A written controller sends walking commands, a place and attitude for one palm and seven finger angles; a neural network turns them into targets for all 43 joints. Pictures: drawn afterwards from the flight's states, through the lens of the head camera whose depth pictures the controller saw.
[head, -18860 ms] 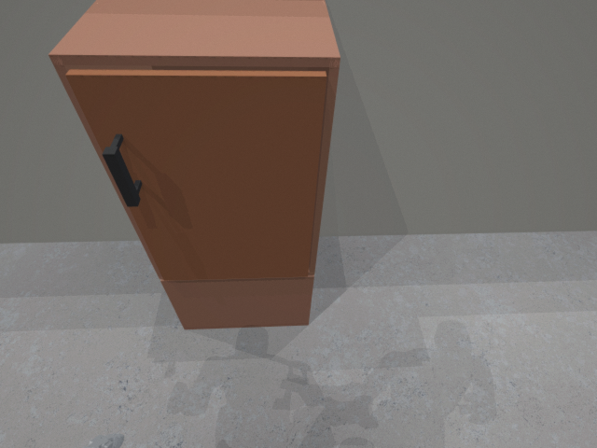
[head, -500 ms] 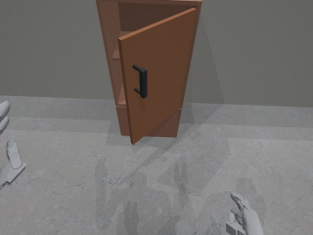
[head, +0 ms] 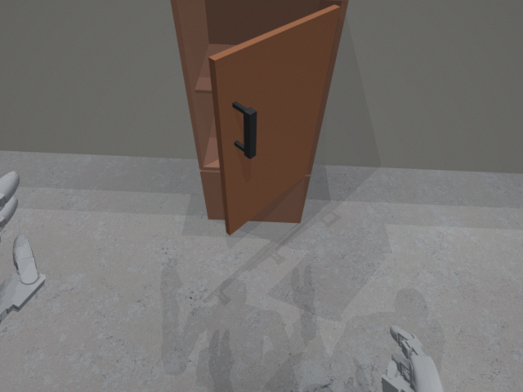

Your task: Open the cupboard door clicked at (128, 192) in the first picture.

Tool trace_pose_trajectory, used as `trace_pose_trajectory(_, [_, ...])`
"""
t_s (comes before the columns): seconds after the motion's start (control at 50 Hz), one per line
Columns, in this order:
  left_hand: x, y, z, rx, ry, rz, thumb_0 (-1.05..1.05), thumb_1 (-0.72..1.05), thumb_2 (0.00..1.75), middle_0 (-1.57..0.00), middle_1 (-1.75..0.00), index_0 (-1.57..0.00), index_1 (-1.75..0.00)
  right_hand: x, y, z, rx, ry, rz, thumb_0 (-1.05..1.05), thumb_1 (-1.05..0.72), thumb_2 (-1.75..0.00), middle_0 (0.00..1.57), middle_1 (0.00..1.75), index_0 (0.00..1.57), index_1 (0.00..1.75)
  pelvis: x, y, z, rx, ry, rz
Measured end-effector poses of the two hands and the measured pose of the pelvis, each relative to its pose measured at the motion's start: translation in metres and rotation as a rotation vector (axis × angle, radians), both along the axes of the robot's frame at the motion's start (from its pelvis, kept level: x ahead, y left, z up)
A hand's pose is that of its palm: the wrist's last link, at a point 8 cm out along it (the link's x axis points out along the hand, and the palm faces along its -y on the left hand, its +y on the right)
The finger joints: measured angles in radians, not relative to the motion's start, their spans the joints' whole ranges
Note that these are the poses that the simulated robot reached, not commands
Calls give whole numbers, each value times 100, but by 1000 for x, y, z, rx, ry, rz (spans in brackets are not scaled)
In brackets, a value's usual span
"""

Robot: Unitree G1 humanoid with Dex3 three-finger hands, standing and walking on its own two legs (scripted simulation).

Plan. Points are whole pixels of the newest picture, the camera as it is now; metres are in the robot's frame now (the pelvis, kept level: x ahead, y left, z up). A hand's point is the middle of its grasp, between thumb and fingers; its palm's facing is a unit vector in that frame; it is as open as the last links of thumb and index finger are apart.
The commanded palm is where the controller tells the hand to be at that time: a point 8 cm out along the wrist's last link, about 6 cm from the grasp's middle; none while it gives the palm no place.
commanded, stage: let the arm hang, fingers relaxed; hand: left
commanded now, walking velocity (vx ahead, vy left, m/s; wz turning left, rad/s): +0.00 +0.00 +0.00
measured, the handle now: (243, 130) +0.64 +0.08 +0.02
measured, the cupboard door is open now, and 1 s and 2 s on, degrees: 48 48 48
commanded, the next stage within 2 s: look to check the result in 1.12 s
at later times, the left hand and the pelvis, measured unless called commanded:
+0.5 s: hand out of the picture -0.02 +0.18 -0.17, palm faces +0.03 -0.97 -0.23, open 7.2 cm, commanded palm none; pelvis -0.01 -0.02 +0.00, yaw +3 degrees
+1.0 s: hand out of the picture +0.07 +0.20 -0.16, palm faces +0.03 -0.96 -0.28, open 7.4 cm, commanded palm none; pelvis +0.01 -0.02 +0.01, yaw +2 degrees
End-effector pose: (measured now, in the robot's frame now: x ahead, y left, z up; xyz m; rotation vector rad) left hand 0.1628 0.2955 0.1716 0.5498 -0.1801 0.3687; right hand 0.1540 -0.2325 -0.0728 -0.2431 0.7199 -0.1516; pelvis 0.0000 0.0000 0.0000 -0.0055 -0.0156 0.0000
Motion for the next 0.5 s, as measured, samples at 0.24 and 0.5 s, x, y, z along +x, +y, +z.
trace_pose_trajectory(0.24, [-53, -36, -258, -378, 1065, 100, 1, 91, 90, -19, -30, -20, -30, -46, -33, -55, 37, 269, -4, 0, -90, -89, 20, 30, 20, 30, -10, -5, -11, 23, 6, 27])
trace_pose_trajectory(0.5, [-184, -67, -312, -570, 1490, 286, 0, 95, 90, -20, -30, -21, -30, -163, -50, -60, -1, 713, -79, 0, -90, -89, 20, 30, 20, 29, -10, -21, -1, 4, 3, 51])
